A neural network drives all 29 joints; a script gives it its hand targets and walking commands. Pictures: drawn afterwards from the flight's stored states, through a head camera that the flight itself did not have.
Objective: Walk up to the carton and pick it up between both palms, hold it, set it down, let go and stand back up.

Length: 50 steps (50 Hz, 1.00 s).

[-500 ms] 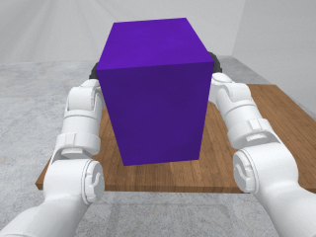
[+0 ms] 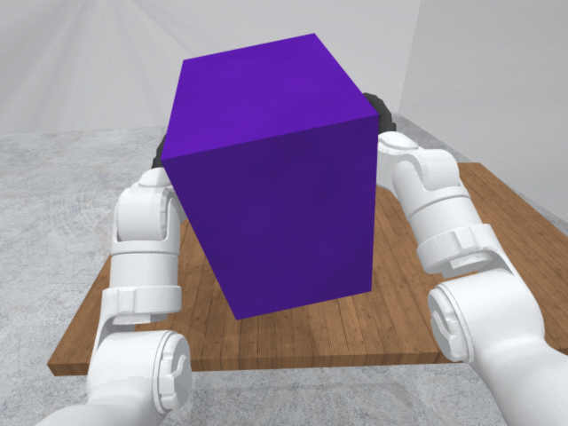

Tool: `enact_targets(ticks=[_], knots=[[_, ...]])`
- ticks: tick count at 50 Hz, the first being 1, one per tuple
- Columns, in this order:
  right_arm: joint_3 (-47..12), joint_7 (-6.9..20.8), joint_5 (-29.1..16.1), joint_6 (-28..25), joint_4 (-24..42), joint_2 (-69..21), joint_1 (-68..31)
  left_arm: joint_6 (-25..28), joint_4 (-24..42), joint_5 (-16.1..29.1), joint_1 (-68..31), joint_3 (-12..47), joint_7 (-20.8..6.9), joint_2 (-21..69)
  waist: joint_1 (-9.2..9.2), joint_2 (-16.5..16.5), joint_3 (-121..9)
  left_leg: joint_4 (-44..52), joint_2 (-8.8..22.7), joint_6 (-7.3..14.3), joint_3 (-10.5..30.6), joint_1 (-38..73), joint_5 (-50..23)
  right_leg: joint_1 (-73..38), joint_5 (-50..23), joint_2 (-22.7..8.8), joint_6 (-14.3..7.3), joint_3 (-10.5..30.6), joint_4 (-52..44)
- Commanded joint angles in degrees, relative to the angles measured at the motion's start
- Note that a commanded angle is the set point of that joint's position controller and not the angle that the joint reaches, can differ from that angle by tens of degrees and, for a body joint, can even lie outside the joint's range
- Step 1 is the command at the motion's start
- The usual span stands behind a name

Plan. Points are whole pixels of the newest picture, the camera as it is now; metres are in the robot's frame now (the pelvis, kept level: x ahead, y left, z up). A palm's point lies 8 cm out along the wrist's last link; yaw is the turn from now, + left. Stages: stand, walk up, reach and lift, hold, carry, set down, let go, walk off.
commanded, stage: hold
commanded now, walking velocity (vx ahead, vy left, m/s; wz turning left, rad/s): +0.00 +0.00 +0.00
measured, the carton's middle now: (276, 174) +0.39 +0.00 +0.25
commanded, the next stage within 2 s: none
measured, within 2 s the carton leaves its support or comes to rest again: neither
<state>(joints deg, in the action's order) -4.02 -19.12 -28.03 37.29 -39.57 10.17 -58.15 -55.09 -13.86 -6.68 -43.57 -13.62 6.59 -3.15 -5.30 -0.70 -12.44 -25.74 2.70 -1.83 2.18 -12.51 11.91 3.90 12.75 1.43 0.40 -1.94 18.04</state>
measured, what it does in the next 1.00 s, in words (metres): stands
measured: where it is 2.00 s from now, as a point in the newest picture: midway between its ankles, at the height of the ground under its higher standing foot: outside the picture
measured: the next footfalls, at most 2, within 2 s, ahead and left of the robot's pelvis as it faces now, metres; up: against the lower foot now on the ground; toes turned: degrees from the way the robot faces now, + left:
none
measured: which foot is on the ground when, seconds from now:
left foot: down 0.00-1.00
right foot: down 0.00-1.00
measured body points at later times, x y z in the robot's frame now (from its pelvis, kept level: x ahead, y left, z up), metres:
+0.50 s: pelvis -0.03 -0.01 +0.00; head -0.14 +0.00 +0.43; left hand +0.35 +0.14 +0.31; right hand +0.34 -0.15 +0.34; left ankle +0.02 +0.13 -0.74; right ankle -0.03 -0.12 -0.74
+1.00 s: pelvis -0.03 +0.00 +0.00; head -0.12 +0.02 +0.44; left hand +0.36 +0.16 +0.29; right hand +0.37 -0.13 +0.31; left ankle +0.02 +0.13 -0.74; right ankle -0.03 -0.12 -0.74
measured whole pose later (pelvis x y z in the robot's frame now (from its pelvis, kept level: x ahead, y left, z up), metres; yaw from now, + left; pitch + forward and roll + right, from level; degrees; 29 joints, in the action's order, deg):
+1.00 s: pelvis -0.03 +0.00 +0.00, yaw +1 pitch +1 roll -2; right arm -0.2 -17.7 -24.9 37.0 -53.5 10.3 -67.9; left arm -52.9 -34.5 -4.5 -59.9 -15.2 6.5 -8.0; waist -3.7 0.2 -14.8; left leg -26.2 2.8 -1.8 3.3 -18.1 9.2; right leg 9.6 10.9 1.8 0.2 -2.7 19.5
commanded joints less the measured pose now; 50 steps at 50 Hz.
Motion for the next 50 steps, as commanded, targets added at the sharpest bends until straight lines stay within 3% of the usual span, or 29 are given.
enact_targets(ticks=[1, 3, 5, 6, 7, 9, 12, 13, 15, 16, 19, 20, 25, 26, 27, 29, 30, 32, 33, 34, 35, 36, 38, 39, 40, 42, 44, 49, 50], knots=[[-14.87, 8.83, -10.29, 0.83, 22.72, -41.26, -50.95, 7.85, 18.34, 9.98, -64.05, 24.24, -8.2, 32.84, -0.43, -5.47, -26.75, -0.86, -4.79, -3.65, 1.34, 20.07, -32.82, -0.43, -30.74, 4.72, 4.95, 1.32, 0.53], [-14.72, 8.74, -9.96, 1.66, 20.45, -41.5, -51.66, 7.46, 14.95, 9.49, -65.0, 21.99, -8.63, 32.16, -0.05, -3.57, -22.91, -0.11, -5.12, -3.22, 0.79, 17.3, -28.8, -0.24, -29.06, 4.41, 5.01, 1.73, 0.52], [-14.43, 8.66, -8.77, 2.06, 18.5, -41.82, -54.74, 6.87, 10.19, 7.93, -65.66, 19.16, -8.93, 30.7, 1.71, -0.32, -21.01, 0.77, -4.77, -1.57, 0.56, 15.83, -25.3, 1.74, -27.18, 4.07, 5.32, 1.73, 0.39], [-13.57, 8.57, -8.46, 2.27, 17.74, -42.64, -54.33, 7.03, 8.2, 7.97, -64.66, 18.74, -9.21, 29.65, 0.72, 0.09, -20.02, 0.93, -4.66, -1.57, 0.49, 15.56, -24.1, 1.97, -27.04, 3.6, 5.28, 1.79, 0.37], [-14.98, 8.7, -9.15, 1.9, 19.23, -43.74, -56.18, 7.65, 11.83, 9.18, -68.12, 20.1, -9.29, 31.7, 1.49, -0.88, -23.99, 0.3, -4.89, -1.55, 0.53, 16.27, -24.97, 1.56, -27.36, 3.77, 4.98, 2.02, 0.9], [-12.37, 9.11, -8.54, 1.6, 17.34, -44.02, -56.84, 8.12, 11.51, 10.05, -71.05, 20.6, -8.98, 32.96, 0.76, -2.42, -27.6, -0.3, -4.96, -2.18, 0.33, 16.58, -24.23, 2.03, -25.92, 4.13, 4.82, 1.85, 0.96], [-11.4, 9.22, -7.63, 2.1, 14.96, -43.22, -59.26, 8.11, 6.25, 9.55, -72.33, 17.94, -9.1, 31.73, 1.08, 0.08, -24.11, 0.73, -4.87, -1.4, 0.01, 15.25, -20.49, 3.61, -22.57, 4.03, 4.98, 1.83, 0.57], [-9.43, 9.33, -6.45, 2.62, 9.85, -42.57, -59.45, 7.87, -0.17, 8.37, -72.1, 15.02, -9.37, 29.82, 1.77, 0.18, -18.64, 1.93, -4.94, -0.47, 0.16, 11.54, -15.17, 5.14, -18.32, 3.24, 4.78, 2.68, -0.54], [-5.79, 10.14, -4.44, 2.62, 3.17, -42.76, -60.55, 8.68, -4.11, 7.26, -76.13, 12.73, -9.93, 28.94, 1.9, -0.32, -13.52, 4.57, -4.49, 0.15, -0.57, 9.13, -7.69, 9.39, -8.13, 2.72, 4.42, 2.34, -1.59], [-5.77, 10.31, -5.12, 1.61, 4.96, -43.7, -62.08, 9.49, -2.91, 8.53, -77.03, 13.54, -9.88, 29.86, 2.06, -1.69, -18.02, 4.25, -4.16, 0.11, -0.46, 9.68, -9.27, 7.88, -9.23, 2.48, 3.89, 2.64, -1.38], [-4.41, 10.61, -4.69, 0.81, 3.75, -43.42, -65.7, 10.43, -11.29, 8.53, -76.35, 9.71, -9.81, 28.01, 3.3, 1.27, -18.06, 3.75, -4.48, 0.63, -0.92, 8.25, -7.8, 7.27, -9.59, 2.3, 4.12, 3.49, -1.39], [-3.77, 10.64, -4.7, 0.35, 3.51, -44.2, -65.75, 11.38, -7.72, 9.05, -78.93, 10.01, -9.8, 29.05, 3.52, 0.1, -20.43, 3.25, -4.49, 0.41, -0.79, 9.69, -9.01, 6.88, -10.52, 2.73, 3.76, 2.95, -0.98], [2.53, 11.12, -2.05, -0.15, -5.23, -40.68, -65.31, 13.03, -12.48, 9.31, -82.67, 9.11, -9.61, 29.48, 1.44, -2.65, -18.55, 4.52, -4.22, -0.39, -0.37, 7.62, -2.38, 10.6, -0.85, 2.27, 2.83, 3.3, -2.35], [2.9, 11.29, -1.27, -0.07, -6.44, -40.33, -65.88, 12.73, -18.86, 8.57, -82.11, 6.55, -9.62, 28.17, 1.96, -0.06, -14.87, 5.38, -4.04, 0.39, -0.58, 5.03, 0.83, 11.67, 2.33, 2.2, 3.16, 3.32, -3.14], [3.07, 11.46, -1.03, -0.77, -6.16, -41.35, -67.59, 13.56, -17.51, 8.39, -82.37, 6.08, -9.46, 28.69, 2.6, -0.37, -16.69, 4.83, -4.15, 0.67, -0.53, 6.02, 0.39, 11.6, 2.42, 1.71, 2.57, 3.79, -2.93], [4.28, 11.46, -0.34, -0.82, -8.21, -40.32, -69.32, 14.01, -21.97, 8.2, -82.74, 4.1, -9.55, 26.67, 3.14, 0.57, -14.97, 5.73, -3.77, 1.22, -0.39, 3.64, 3.55, 12.34, 6.04, 1.27, 2.36, 3.4, -3.87], [4.1, 11.58, -1.0, -1.73, -7.15, -40.53, -70.24, 14.99, -18.81, 8.61, -83.29, 5.71, -9.16, 27.92, 3.98, -1.55, -17.8, 4.99, -3.64, 0.79, 0.0, 5.25, 1.91, 11.69, 5.3, 1.17, 1.9, 4.22, -3.25], [2.8, 11.58, -2.63, -2.18, -4.49, -41.79, -69.0, 15.78, -11.88, 11.34, -85.84, 9.2, -8.31, 29.87, 2.54, -2.79, -25.17, 3.33, -3.65, -0.78, 0.22, 9.05, -4.56, 10.13, -0.58, 2.31, 2.19, 3.65, -1.8], [3.16, 11.46, -2.17, -1.54, -6.0, -39.32, -67.68, 15.11, -17.09, 10.97, -84.79, 7.13, -8.14, 27.42, 1.95, -0.88, -21.63, 3.78, -3.89, -0.09, 0.32, 7.04, -3.28, 10.54, 0.11, 2.33, 2.82, 3.23, -2.96], [3.24, 11.54, -2.32, -1.3, -5.79, -39.9, -68.37, 15.28, -17.85, 9.94, -84.34, 5.63, -7.97, 27.42, 3.41, -0.04, -20.37, 3.81, -4.18, 0.45, 0.17, 6.42, -2.07, 10.77, 1.96, 2.54, 3.07, 3.41, -2.84], [3.69, 11.57, -2.33, -1.62, -4.84, -38.5, -67.95, 15.16, -15.95, 10.14, -84.09, 6.38, -8.04, 28.19, 2.92, -1.59, -21.84, 3.53, -4.19, 0.16, 0.18, 7.66, -3.06, 11.12, 1.6, 2.48, 2.8, 3.28, -2.74], [1.55, 11.6, -3.91, -1.8, -2.25, -40.7, -68.78, 15.21, -13.72, 11.17, -85.03, 7.39, -7.72, 28.43, 3.93, -2.28, -24.53, 2.79, -3.93, -0.4, 0.19, 8.23, -5.67, 9.72, -0.56, 2.74, 2.74, 2.99, -1.96], [1.77, 11.76, -3.44, -1.68, -2.54, -40.43, -67.49, 14.99, -15.29, 10.53, -83.19, 6.92, -7.75, 27.98, 3.36, -2.55, -23.03, 2.77, -4.42, -0.21, 0.26, 8.17, -5.46, 10.09, 0.1, 2.49, 2.82, 3.29, -2.35], [0.02, 11.66, -4.47, -2.23, 1.18, -41.45, -67.4, 15.59, -7.68, 12.0, -84.22, 10.43, -7.51, 29.67, 3.19, -3.12, -29.39, 1.98, -4.43, -0.69, 0.41, 11.82, -10.69, 7.67, -4.47, 2.88, 2.9, 3.13, -1.56], [-0.19, 11.43, -5.54, -1.9, 0.8, -40.31, -66.46, 15.03, -7.34, 12.85, -84.14, 11.36, -7.33, 30.46, 1.95, -4.26, -30.11, 0.8, -4.55, -1.65, 0.71, 13.17, -14.46, 7.53, -8.49, 3.58, 2.93, 2.75, -1.21], [-2.14, 10.65, -6.89, -1.42, 5.34, -39.78, -66.51, 13.77, -5.78, 13.09, -82.28, 12.38, -7.15, 30.21, 1.23, -3.64, -30.47, 0.04, -5.0, -1.88, 0.76, 13.11, -16.98, 5.55, -11.88, 4.11, 3.65, 2.62, -1.32], [-3.9, 10.07, -9.0, -0.92, 9.27, -39.57, -65.12, 12.83, -0.35, 13.31, -81.68, 14.31, -6.84, 30.78, 0.99, -5.41, -31.68, -0.54, -4.89, -2.46, 1.34, 15.24, -19.58, 4.9, -14.45, 4.23, 4.06, 2.64, -0.96], [-3.07, 10.14, -7.56, 0.85, 7.13, -38.81, -62.77, 10.76, -0.87, 11.48, -79.59, 14.37, -7.5, 31.62, -0.5, -6.11, -23.24, 1.49, -4.56, -2.11, 1.33, 12.48, -15.21, 7.12, -9.11, 4.04, 3.64, 2.03, -2.38], [-4.91, 10.26, -9.45, 0.24, 11.57, -39.96, -64.16, 11.13, 3.27, 12.58, -80.11, 16.46, -7.19, 32.57, -0.32, -6.65, -27.38, 1.01, -4.62, -2.67, 1.52, 13.76, -18.45, 5.04, -12.08, 4.13, 3.85, 2.08, -1.62]])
